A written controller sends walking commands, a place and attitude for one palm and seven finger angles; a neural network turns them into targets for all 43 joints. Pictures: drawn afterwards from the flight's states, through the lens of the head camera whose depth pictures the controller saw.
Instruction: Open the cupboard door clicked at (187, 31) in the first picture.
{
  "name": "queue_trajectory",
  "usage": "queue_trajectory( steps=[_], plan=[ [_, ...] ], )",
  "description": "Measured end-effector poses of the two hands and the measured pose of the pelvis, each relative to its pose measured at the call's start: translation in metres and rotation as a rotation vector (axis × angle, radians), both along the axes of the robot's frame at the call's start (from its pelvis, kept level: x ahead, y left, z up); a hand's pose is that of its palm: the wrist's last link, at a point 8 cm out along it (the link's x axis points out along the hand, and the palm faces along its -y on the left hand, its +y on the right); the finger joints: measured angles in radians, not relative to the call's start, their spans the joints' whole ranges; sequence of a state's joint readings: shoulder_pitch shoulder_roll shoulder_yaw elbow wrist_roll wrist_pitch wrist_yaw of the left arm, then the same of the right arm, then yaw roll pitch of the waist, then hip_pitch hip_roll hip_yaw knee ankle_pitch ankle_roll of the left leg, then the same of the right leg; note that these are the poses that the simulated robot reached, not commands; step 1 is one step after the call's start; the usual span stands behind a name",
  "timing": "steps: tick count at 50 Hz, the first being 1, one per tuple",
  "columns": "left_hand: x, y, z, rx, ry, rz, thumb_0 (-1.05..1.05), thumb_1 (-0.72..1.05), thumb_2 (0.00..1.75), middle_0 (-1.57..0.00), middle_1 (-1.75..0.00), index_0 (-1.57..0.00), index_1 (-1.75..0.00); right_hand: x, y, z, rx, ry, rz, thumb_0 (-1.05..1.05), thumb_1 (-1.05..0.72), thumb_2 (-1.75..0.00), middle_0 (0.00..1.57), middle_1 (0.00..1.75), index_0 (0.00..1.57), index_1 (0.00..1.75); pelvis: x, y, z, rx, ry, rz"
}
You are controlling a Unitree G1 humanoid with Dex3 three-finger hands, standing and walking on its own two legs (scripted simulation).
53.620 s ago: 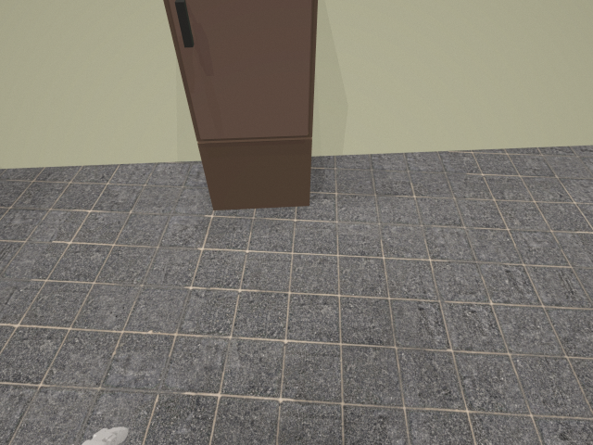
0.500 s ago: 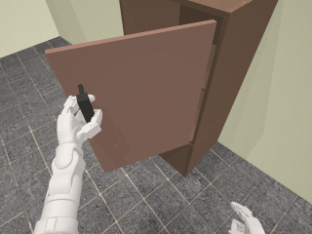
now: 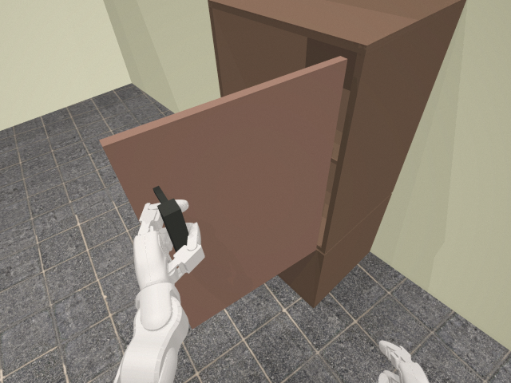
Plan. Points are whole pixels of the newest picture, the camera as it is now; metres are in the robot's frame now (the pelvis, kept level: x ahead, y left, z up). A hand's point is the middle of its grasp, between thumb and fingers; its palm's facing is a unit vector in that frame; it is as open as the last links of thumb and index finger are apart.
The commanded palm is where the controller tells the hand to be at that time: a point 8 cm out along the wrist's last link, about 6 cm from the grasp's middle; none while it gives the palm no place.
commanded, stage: open thumb and fingers to let go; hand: left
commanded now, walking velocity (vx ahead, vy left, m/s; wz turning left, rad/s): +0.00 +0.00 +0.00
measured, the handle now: (172, 224) +0.33 +0.16 +0.10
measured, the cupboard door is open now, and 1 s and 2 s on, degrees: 82 83 84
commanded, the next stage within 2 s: slide the hand sideways off the handle in 0.84 s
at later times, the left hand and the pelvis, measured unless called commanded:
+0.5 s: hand (194, 243) +0.30 +0.11 +0.10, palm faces +0.33 -0.94 +0.02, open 11.9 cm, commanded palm +0.25 +0.15 +0.10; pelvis -0.01 +0.01 +0.00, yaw +1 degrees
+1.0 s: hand (192, 248) +0.29 +0.11 +0.10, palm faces +0.24 -0.97 -0.02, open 14.7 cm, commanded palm +0.25 +0.15 +0.10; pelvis -0.02 +0.03 +0.00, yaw +1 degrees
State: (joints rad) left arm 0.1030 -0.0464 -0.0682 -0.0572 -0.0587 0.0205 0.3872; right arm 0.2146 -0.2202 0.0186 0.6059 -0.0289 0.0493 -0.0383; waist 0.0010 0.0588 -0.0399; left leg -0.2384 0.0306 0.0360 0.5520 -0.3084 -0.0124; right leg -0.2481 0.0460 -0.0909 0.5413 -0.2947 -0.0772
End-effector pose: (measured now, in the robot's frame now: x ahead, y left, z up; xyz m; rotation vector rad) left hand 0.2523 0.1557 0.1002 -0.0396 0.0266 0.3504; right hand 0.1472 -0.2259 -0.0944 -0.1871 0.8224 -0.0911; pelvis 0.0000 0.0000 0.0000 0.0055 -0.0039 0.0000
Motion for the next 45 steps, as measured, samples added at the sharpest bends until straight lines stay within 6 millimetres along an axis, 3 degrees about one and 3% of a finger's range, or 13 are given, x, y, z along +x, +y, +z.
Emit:
queue_trajectory(
  steps=[4, 12, 27, 35, 45],
  plan=[
    [-0.005, -0.006, 0.0, 0.017, -0.002, 0.008, 0.01, 0.63, 0.75, -0.3, -1.31, -0.32, -1.32, 0.005, -0.001, -0.001, -0.015, -0.003, 0.019, 0.01, -0.91, -0.9, 0.2, 0.3, 0.2, 0.3, -0.002, -0.002, -0.001, 0.0, -0.006, 0.013],
    [0.007, 0.0, 0.001, 0.028, -0.002, 0.007, 0.01, 0.52, 0.73, -0.35, -1.31, -0.35, -1.31, 0.018, 0.012, 0.003, -0.003, -0.03, 0.043, 0.01, -0.91, -0.9, 0.2, 0.3, 0.2, 0.3, -0.006, 0.0, 0.0, 0.0, -0.005, 0.019],
    [0.006, 0.0, 0.001, 0.016, -0.006, -0.015, 0.0, -0.27, 0.4, -0.32, -1.21, -0.31, -1.21, 0.02, 0.04, 0.006, 0.018, -0.033, 0.071, 0.01, -0.91, -0.9, 0.2, 0.3, 0.2, 0.3, -0.007, 0.016, -0.001, -0.004, -0.007, 0.017],
    [0.008, -0.003, 0.002, 0.028, -0.006, -0.021, 0.0, -0.45, 0.32, -0.27, -0.97, -0.27, -0.98, 0.014, 0.046, 0.004, 0.013, -0.01, 0.067, 0.01, -0.91, -0.9, 0.2, 0.3, 0.2, 0.3, -0.008, 0.025, -0.003, -0.009, -0.007, 0.015],
    [0.003, 0.001, 0.001, 0.035, -0.011, -0.057, -0.01, -0.49, 0.3, -0.37, -0.72, -0.38, -0.71, 0.01, 0.054, 0.004, 0.012, 0.0, 0.071, 0.01, -0.91, -0.9, 0.2, 0.3, 0.2, 0.3, -0.012, 0.031, -0.003, -0.014, -0.013, 0.015]
  ],
)
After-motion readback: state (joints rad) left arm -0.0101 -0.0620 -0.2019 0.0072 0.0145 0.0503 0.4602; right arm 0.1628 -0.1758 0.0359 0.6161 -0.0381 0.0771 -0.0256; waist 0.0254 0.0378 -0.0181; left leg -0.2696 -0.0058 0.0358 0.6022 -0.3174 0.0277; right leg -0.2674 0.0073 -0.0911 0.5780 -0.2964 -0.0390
